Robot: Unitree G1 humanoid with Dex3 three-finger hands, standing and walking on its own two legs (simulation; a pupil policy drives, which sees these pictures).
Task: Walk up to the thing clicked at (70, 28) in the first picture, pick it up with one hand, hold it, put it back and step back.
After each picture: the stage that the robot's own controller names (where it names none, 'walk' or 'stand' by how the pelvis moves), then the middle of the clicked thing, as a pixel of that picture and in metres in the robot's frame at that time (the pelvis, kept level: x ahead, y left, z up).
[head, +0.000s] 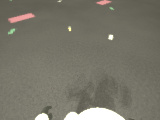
stand; (69, 28) +2.28 +0.63 -0.72
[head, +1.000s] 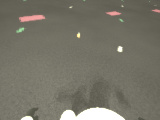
walk; (78, 35) +2.19 +0.27 -0.70
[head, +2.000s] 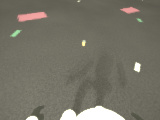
walk; (83, 43) +1.56 +0.11 -0.71
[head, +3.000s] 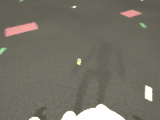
walk; (79, 61) +1.01 +0.17 -0.71
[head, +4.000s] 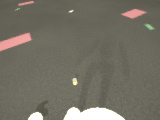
walk; (74, 81) +0.60 +0.24 -0.70
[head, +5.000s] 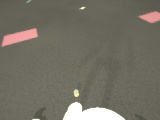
walk; (76, 93) +0.38 +0.19 -0.69
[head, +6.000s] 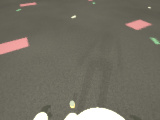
stand; (72, 104) +0.30 +0.19 -0.72
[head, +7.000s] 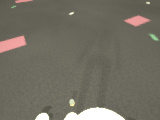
stand; (72, 102) +0.29 +0.20 -0.72
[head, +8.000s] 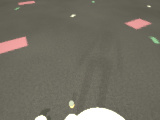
stand; (71, 104) +0.29 +0.20 -0.73
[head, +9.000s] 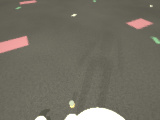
stand; (72, 104) +0.29 +0.20 -0.73
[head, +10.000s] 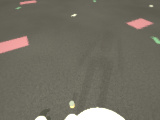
stand; (72, 104) +0.29 +0.20 -0.73
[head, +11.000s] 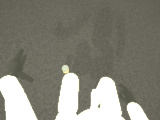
go down; (65, 69) +0.38 +0.21 -0.39
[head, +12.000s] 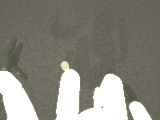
go down; (65, 66) +0.38 +0.22 -0.31
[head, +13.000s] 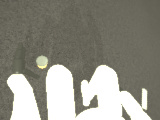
close in; (42, 62) +0.36 +0.25 -0.22
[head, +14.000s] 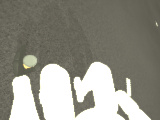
close; (30, 62) +0.37 +0.26 -0.22
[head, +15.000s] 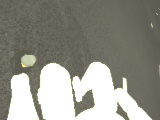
lift; (28, 61) +0.37 +0.26 -0.22
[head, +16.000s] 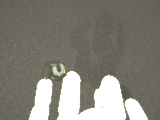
lift; (59, 71) +0.30 +0.22 -0.06
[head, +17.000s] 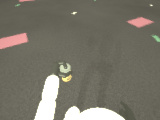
hold; (65, 72) +0.33 +0.17 +0.04
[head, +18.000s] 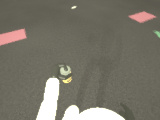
hold; (66, 74) +0.33 +0.17 +0.00
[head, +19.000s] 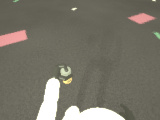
hold; (66, 75) +0.32 +0.17 +0.00
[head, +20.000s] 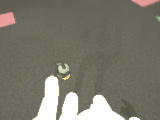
crouch; (64, 71) +0.35 +0.18 -0.05
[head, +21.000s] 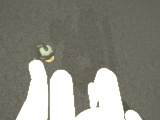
lower; (47, 53) +0.44 +0.25 -0.12
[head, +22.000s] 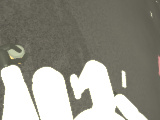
lower; (17, 55) +0.42 +0.28 -0.22
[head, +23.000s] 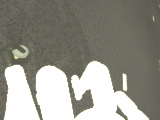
lower; (21, 54) +0.41 +0.28 -0.22
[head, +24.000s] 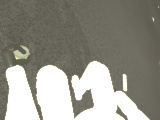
lower; (22, 55) +0.40 +0.28 -0.22
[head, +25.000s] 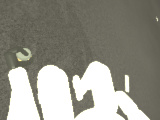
lower; (24, 57) +0.39 +0.28 -0.22
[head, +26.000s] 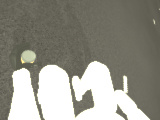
open; (27, 59) +0.38 +0.26 -0.22
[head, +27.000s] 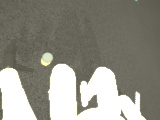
stand; (46, 59) +0.38 +0.24 -0.24
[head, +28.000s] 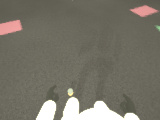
stand; (70, 92) +0.35 +0.18 -0.61
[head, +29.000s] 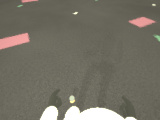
stand; (72, 99) +0.35 +0.19 -0.66
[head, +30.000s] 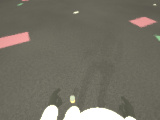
stand; (72, 99) +0.34 +0.18 -0.67
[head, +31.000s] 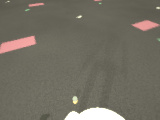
stand; (75, 99) +0.36 +0.18 -0.72
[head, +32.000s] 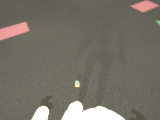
walk; (77, 83) +0.45 +0.16 -0.70
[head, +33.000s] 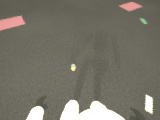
walk; (73, 67) +0.74 +0.21 -0.70
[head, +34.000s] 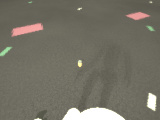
stand; (79, 63) +0.98 +0.20 -0.70
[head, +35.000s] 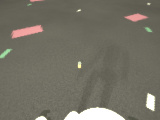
stand; (79, 64) +0.99 +0.19 -0.72
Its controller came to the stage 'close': yes
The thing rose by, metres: 0.71
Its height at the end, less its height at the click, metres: +0.00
